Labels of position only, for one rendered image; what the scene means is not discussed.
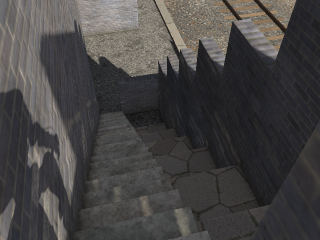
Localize stairs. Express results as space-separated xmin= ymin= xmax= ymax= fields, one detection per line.
xmin=73 ymin=111 xmax=211 ymax=240

